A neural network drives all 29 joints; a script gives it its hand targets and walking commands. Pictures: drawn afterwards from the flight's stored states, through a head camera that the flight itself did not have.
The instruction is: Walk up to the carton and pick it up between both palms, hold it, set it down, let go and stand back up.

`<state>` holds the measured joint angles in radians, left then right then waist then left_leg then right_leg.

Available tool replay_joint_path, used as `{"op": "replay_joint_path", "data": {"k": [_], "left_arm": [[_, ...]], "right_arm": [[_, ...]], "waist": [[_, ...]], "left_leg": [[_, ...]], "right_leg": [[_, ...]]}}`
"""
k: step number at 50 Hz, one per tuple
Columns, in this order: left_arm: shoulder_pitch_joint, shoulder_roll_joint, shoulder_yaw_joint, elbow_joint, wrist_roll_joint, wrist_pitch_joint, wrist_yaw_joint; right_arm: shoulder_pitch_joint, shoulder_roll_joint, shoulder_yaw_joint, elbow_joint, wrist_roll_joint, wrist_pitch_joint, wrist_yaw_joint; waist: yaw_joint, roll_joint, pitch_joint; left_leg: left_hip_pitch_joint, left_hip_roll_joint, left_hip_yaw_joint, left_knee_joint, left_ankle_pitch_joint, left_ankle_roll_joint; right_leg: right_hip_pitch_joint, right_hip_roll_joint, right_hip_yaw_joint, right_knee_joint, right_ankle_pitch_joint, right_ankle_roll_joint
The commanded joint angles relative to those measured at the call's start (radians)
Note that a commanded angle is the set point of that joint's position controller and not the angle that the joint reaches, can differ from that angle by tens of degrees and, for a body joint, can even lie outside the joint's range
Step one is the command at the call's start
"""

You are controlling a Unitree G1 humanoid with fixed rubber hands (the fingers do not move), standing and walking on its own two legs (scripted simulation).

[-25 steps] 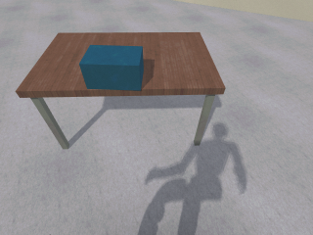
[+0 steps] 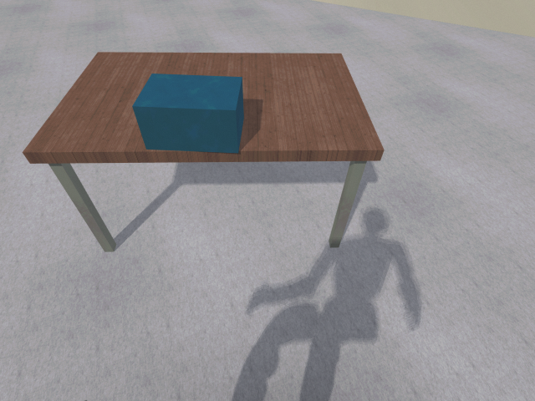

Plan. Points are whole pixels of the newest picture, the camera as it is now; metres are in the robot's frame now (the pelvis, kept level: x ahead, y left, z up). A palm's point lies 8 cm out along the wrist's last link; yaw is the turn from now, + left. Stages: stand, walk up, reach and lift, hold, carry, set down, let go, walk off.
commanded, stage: walk up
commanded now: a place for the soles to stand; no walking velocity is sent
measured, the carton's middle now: (194, 112) +0.94 +0.22 -0.08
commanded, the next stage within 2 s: none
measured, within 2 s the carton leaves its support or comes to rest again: neither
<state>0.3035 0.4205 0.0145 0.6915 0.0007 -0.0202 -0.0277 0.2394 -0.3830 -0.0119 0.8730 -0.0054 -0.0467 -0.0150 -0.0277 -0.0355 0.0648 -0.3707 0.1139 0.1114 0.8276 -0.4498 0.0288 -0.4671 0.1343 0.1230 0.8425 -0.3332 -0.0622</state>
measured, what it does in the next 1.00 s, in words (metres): stands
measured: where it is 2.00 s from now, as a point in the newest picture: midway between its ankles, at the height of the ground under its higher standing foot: outside the picture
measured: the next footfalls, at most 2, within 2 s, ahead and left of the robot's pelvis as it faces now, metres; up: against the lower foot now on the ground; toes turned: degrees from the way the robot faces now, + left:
none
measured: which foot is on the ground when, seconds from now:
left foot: down 0.00-1.00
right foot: down 0.00-1.00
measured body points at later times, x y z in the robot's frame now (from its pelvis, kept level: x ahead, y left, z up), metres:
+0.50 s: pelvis +0.00 +0.01 +0.01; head +0.02 +0.01 +0.46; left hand +0.10 +0.32 -0.09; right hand +0.08 -0.31 -0.10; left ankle +0.01 +0.15 -0.70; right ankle +0.06 -0.07 -0.70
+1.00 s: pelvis +0.00 -0.01 +0.01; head +0.01 -0.01 +0.46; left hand +0.10 +0.30 -0.08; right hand +0.08 -0.32 -0.10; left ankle +0.01 +0.13 -0.70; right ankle +0.06 -0.08 -0.70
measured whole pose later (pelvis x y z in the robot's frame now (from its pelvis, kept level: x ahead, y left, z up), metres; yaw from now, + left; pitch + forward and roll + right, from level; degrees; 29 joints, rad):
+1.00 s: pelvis +0.00 -0.01 +0.01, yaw -1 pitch -1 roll +2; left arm 0.30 0.41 0.04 0.69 0.00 0.00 -0.03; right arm 0.24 -0.38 -0.01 0.88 -0.01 -0.06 -0.03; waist 0.00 -0.03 0.05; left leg -0.34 0.06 0.11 0.73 -0.37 0.02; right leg -0.45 0.10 0.08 0.77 -0.30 -0.07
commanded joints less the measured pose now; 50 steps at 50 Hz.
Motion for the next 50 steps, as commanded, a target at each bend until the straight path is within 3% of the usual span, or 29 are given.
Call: {"op": "replay_joint_path", "data": {"k": [1, 4, 7, 8, 10, 12, 14, 16, 19, 20, 21, 22, 23, 24, 28, 31, 32, 33, 34, 35, 37, 40, 41, 42, 45, 47, 48, 49, 50], "left_arm": [[-0.099, 0.208, 0.064, -0.015, 0.024, 0.004, 0.012], [-0.085, 0.183, 0.066, 0.001, 0.023, -0.002, 0.009], [-0.028, 0.202, 0.087, 0.012, 0.022, 0.000, 0.006], [-0.003, 0.198, 0.087, 0.011, 0.023, -0.003, 0.005], [0.045, 0.217, 0.098, 0.030, 0.034, -0.009, 0.001], [0.008, 0.263, 0.107, 0.021, 0.029, -0.015, 0.005], [0.009, 0.272, 0.100, 0.017, 0.027, -0.012, 0.016], [0.008, 0.249, 0.087, 0.030, 0.026, -0.014, 0.029], [-0.046, 0.220, 0.081, -0.003, 0.023, -0.005, 0.033], [-0.083, 0.205, 0.076, -0.014, 0.019, 0.004, 0.026], [-0.099, 0.160, 0.059, -0.016, 0.011, 0.008, 0.020], [-0.114, 0.122, 0.055, -0.027, 0.010, 0.006, 0.014], [-0.094, 0.162, 0.069, -0.005, 0.020, 0.011, 0.019], [-0.081, 0.194, 0.076, 0.006, 0.019, 0.011, 0.021], [-0.005, 0.188, 0.086, 0.015, 0.033, 0.004, -0.003], [0.018, 0.200, 0.100, 0.024, 0.037, -0.005, -0.002], [0.020, 0.195, 0.106, 0.028, 0.040, -0.003, -0.002], [0.003, 0.225, 0.109, 0.022, 0.041, -0.011, 0.002], [-0.009, 0.236, 0.105, 0.017, 0.037, -0.016, 0.005], [-0.036, 0.238, 0.108, 0.015, 0.026, -0.010, 0.006], [0.006, 0.244, 0.098, 0.023, 0.032, -0.013, 0.022], [0.007, 0.228, 0.103, 0.023, 0.030, -0.015, 0.027], [-0.015, 0.215, 0.091, 0.023, 0.023, -0.015, 0.028], [-0.039, 0.192, 0.087, 0.020, 0.027, -0.008, 0.024], [-0.127, 0.171, 0.073, -0.014, 0.018, 0.003, 0.017], [-0.129, 0.148, 0.067, -0.010, 0.014, 0.008, 0.007], [-0.114, 0.150, 0.069, -0.001, 0.019, 0.009, 0.003], [-0.103, 0.170, 0.078, 0.007, 0.022, 0.008, -0.001], [-0.084, 0.179, 0.080, 0.019, 0.018, 0.008, -0.003]], "right_arm": [[0.045, -0.262, -0.077, -0.033, 0.005, -0.030, -0.010], [0.073, -0.337, -0.101, -0.023, -0.015, -0.044, -0.019], [0.008, -0.357, -0.105, -0.038, -0.017, -0.040, -0.027], [-0.014, -0.350, -0.099, -0.051, -0.018, -0.037, -0.022], [-0.023, -0.321, -0.096, -0.080, -0.014, -0.030, -0.016], [-0.024, -0.267, -0.083, -0.082, 0.001, -0.018, -0.016], [-0.006, -0.246, -0.076, -0.065, 0.006, -0.002, -0.016], [-0.017, -0.240, -0.074, -0.056, 0.012, -0.005, -0.012], [0.060, -0.232, -0.078, -0.026, 0.018, -0.015, -0.018], [0.104, -0.241, -0.076, -0.012, 0.014, -0.028, -0.021], [0.109, -0.248, -0.079, -0.007, 0.004, -0.043, -0.026], [0.125, -0.323, -0.100, -0.010, -0.020, -0.054, -0.030], [0.058, -0.390, -0.113, -0.031, -0.010, -0.053, -0.032], [0.018, -0.383, -0.110, -0.040, -0.009, -0.055, -0.031], [0.016, -0.357, -0.103, -0.059, -0.021, -0.053, -0.029], [-0.012, -0.307, -0.085, -0.082, -0.016, -0.040, -0.021], [-0.026, -0.291, -0.081, -0.080, -0.014, -0.035, -0.018], [-0.022, -0.258, -0.080, -0.079, -0.010, -0.031, -0.019], [-0.005, -0.224, -0.070, -0.072, -0.008, -0.025, -0.017], [0.013, -0.219, -0.067, -0.057, 0.002, -0.014, -0.017], [-0.010, -0.236, -0.070, -0.050, 0.002, -0.007, -0.018], [0.016, -0.239, -0.073, -0.034, 0.013, -0.010, -0.021], [0.025, -0.246, -0.069, -0.031, 0.014, -0.016, -0.022], [0.036, -0.249, -0.075, -0.021, 0.020, -0.018, -0.024], [0.088, -0.219, -0.069, -0.013, 0.012, -0.030, -0.027], [0.098, -0.281, -0.085, -0.017, -0.011, -0.047, -0.033], [0.064, -0.340, -0.096, -0.020, -0.015, -0.049, -0.029], [0.037, -0.374, -0.105, -0.016, -0.025, -0.052, -0.032], [-0.007, -0.354, -0.099, -0.027, -0.023, -0.055, -0.031]], "waist": [[-0.008, -0.045, -0.054], [-0.031, 0.082, -0.069], [0.023, 0.111, -0.067], [0.032, 0.140, -0.060], [0.047, 0.042, -0.086], [0.027, -0.101, -0.089], [0.044, -0.148, -0.082], [0.054, -0.110, -0.049], [0.016, -0.133, -0.117], [-0.011, -0.100, -0.152], [-0.024, -0.059, -0.179], [-0.041, 0.108, -0.158], [-0.012, 0.161, -0.077], [-0.004, 0.086, -0.035], [0.015, 0.160, -0.067], [0.044, 0.141, -0.102], [0.052, 0.125, -0.115], [0.038, -0.006, -0.122], [0.013, -0.045, -0.125], [0.025, -0.066, -0.084], [0.051, -0.055, -0.056], [0.060, -0.108, -0.134], [0.044, -0.128, -0.142], [0.036, -0.117, -0.145], [-0.010, -0.128, -0.127], [-0.020, -0.010, -0.102], [-0.002, 0.074, -0.058], [-0.011, 0.115, -0.035], [0.017, 0.093, -0.002]], "left_leg": [[0.179, -0.038, -0.123, -0.220, -0.070, 0.059], [0.276, 0.180, -0.332, -0.384, -0.009, 0.132], [0.167, 0.268, -0.309, -0.360, 0.113, 0.197], [0.129, 0.230, -0.246, -0.334, 0.114, 0.171], [0.070, 0.170, -0.190, -0.236, 0.070, 0.122], [-0.002, -0.015, -0.055, -0.024, -0.058, 0.037], [-0.122, -0.113, -0.094, 0.028, -0.238, 0.009], [-0.144, -0.103, -0.125, 0.012, -0.175, 0.018], [-0.003, -0.102, -0.107, -0.140, -0.049, 0.019], [0.146, -0.097, -0.094, -0.287, 0.052, 0.021], [0.299, -0.013, -0.170, -0.343, 0.130, 0.047], [0.352, 0.163, -0.371, -0.429, 0.073, 0.106], [0.277, 0.321, -0.508, -0.492, 0.044, 0.194], [0.219, 0.376, -0.495, -0.461, 0.137, 0.248], [0.162, 0.277, -0.315, -0.346, 0.315, 0.211], [0.049, 0.178, -0.222, -0.274, 0.186, 0.126], [0.037, 0.136, -0.164, -0.211, 0.091, 0.102], [0.029, 0.063, -0.115, -0.123, 0.055, 0.061], [0.020, -0.029, -0.057, -0.050, -0.073, 0.028], [-0.031, -0.098, -0.056, -0.040, -0.157, 0.013], [-0.142, -0.109, -0.109, -0.015, -0.204, 0.021], [-0.164, -0.092, -0.106, -0.053, -0.116, 0.023], [-0.109, -0.091, -0.113, -0.072, -0.082, 0.011], [-0.064, -0.097, -0.086, -0.096, -0.066, 0.014], [0.142, -0.078, -0.102, -0.271, 0.091, 0.023], [0.252, 0.074, -0.274, -0.362, -0.001, 0.075], [0.193, 0.173, -0.427, -0.460, -0.217, 0.137], [0.137, 0.280, -0.483, -0.516, -0.252, 0.204], [0.090, 0.280, -0.451, -0.505, -0.137, 0.218]], "right_leg": [[-0.093, -0.206, 0.325, -0.424, -0.136, -0.074], [-0.170, -0.115, 0.100, -0.163, 0.061, 0.002], [-0.070, -0.111, -0.038, -0.030, -0.092, 0.011], [-0.035, -0.114, -0.047, -0.081, -0.057, 0.006], [0.059, -0.110, 0.002, -0.159, 0.027, -0.025], [0.103, -0.242, 0.343, -0.406, 0.054, -0.061], [0.194, -0.306, 0.566, -0.502, -0.095, -0.111], [0.224, -0.304, 0.557, -0.503, 0.051, -0.089], [0.234, -0.270, 0.434, -0.426, 0.224, -0.083], [0.151, -0.228, 0.324, -0.373, 0.194, -0.066], [0.025, -0.186, 0.232, -0.272, 0.246, -0.045], [-0.135, -0.111, 0.115, -0.105, 0.150, 0.002], [-0.185, -0.064, -0.011, 0.018, -0.166, 0.029], [-0.164, -0.092, -0.016, 0.077, -0.228, 0.046], [-0.060, -0.133, -0.083, -0.006, -0.121, 0.019], [0.108, -0.130, -0.053, -0.165, 0.031, -0.018], [0.132, -0.150, 0.013, -0.239, 0.061, -0.031], [0.124, -0.202, 0.151, -0.334, 0.078, -0.046], [0.097, -0.286, 0.348, -0.450, -0.033, -0.084], [0.118, -0.312, 0.448, -0.500, -0.177, -0.106], [0.200, -0.325, 0.507, -0.510, -0.093, -0.093], [0.380, -0.330, 0.427, -0.489, 0.166, -0.036], [0.347, -0.308, 0.396, -0.436, 0.264, -0.061], [0.332, -0.291, 0.354, -0.459, 0.238, -0.030], [0.139, -0.261, 0.275, -0.395, 0.181, -0.044], [-0.070, -0.186, 0.167, -0.297, 0.035, -0.004], [-0.112, -0.130, 0.083, -0.219, -0.136, 0.004], [-0.092, -0.108, -0.030, -0.078, -0.137, 0.022], [-0.072, -0.126, -0.069, -0.034, -0.131, 0.030]]}}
